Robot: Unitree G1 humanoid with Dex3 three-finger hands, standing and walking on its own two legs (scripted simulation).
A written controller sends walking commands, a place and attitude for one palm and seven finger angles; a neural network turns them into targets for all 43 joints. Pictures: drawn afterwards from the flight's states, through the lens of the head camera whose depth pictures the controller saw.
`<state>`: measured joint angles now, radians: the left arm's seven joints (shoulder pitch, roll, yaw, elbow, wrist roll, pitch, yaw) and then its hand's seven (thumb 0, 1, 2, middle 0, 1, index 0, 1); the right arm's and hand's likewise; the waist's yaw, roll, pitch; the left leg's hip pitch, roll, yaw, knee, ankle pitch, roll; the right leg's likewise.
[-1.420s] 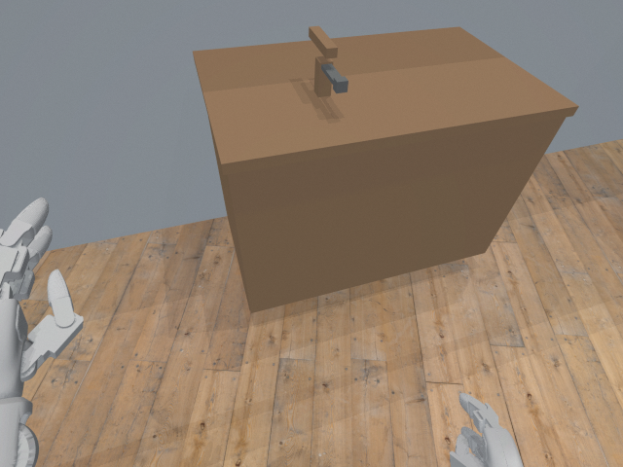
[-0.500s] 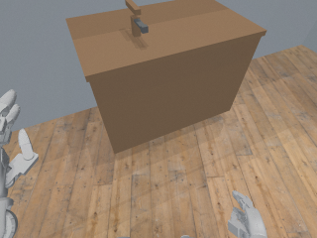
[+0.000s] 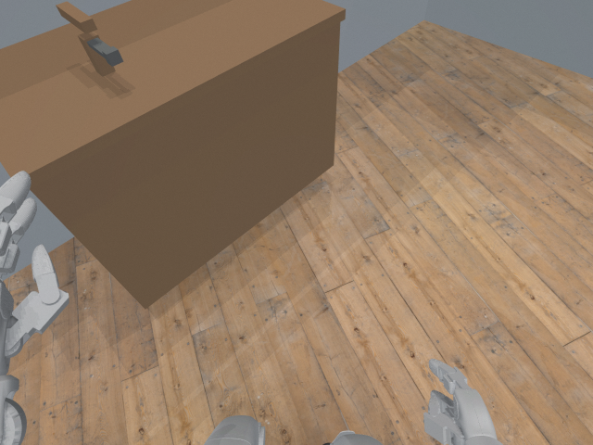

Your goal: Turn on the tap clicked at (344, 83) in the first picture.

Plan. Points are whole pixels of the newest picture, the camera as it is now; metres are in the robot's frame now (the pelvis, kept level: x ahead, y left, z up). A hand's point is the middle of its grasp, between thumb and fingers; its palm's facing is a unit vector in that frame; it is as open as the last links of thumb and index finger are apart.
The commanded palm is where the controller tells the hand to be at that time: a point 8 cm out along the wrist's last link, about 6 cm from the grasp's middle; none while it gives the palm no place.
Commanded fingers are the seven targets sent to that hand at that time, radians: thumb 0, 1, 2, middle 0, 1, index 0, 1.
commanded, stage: walk to a spot facing it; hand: left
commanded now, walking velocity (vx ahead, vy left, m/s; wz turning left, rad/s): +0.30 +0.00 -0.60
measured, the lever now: (112, 56) +0.85 +0.46 +0.07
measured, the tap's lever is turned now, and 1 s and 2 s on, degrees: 0 0 0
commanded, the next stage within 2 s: turn to face it in 1.46 s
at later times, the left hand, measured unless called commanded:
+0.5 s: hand (163, 238) +0.28 +0.14 +0.19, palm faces +0.18 -0.88 -0.45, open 7.5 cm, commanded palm +0.24 +0.19 +0.19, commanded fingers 0.00 0.90 0.90 -0.20 -0.30 -0.20 -0.30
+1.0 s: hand (276, 152) +0.41 +0.04 +0.18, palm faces +0.14 -0.93 -0.35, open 7.5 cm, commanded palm +0.37 +0.08 +0.19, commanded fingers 0.00 0.90 0.90 -0.20 -0.30 -0.20 -0.30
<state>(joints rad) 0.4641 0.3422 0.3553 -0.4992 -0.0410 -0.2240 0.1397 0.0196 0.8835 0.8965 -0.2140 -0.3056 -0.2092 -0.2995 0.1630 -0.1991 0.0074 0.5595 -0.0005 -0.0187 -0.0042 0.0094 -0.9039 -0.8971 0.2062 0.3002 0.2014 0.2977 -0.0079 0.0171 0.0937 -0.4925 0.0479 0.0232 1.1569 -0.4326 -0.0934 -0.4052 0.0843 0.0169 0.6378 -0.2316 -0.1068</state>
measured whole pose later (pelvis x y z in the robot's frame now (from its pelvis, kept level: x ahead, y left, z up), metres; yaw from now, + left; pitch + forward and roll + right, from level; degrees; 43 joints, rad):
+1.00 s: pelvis +0.12 -0.12 +0.00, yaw -21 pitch -1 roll +1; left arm 0.45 0.36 0.40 -0.50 -0.02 -0.24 0.18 0.02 0.88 0.90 -0.22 -0.31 -0.21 -0.30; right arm 0.26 -0.24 -0.05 0.61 0.00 -0.05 -0.09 0.01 -0.91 -0.90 0.20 0.30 0.20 0.30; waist -0.01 -0.06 0.01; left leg -0.35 0.06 0.18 0.61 -0.22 0.04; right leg -0.26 -0.04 -0.09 0.79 -0.47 -0.01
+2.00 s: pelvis +0.32 -0.29 +0.00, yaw +3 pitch +0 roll +0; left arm 0.47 0.37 0.39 -0.54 -0.05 -0.16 0.14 0.02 0.88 0.90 -0.22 -0.31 -0.21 -0.30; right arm 0.18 -0.17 0.01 0.61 0.02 -0.08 -0.04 0.01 -0.90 -0.90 0.21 0.30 0.20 0.30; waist 0.05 0.07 0.08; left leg -0.47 0.04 -0.03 0.94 -0.46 -0.05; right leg -0.33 -0.07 -0.16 0.65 -0.29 -0.02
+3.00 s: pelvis +0.22 -0.33 +0.02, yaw +26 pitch +1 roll +3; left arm 0.50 0.36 0.35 -0.51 -0.02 -0.22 0.17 0.02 0.88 0.90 -0.22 -0.31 -0.21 -0.30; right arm 0.24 -0.29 -0.08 0.63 -0.01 -0.08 -0.07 0.01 -0.91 -0.90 0.20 0.30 0.20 0.30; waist 0.01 -0.05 0.01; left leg -0.34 0.06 0.11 0.67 -0.38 -0.01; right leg -0.28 -0.14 -0.15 0.47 -0.20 0.00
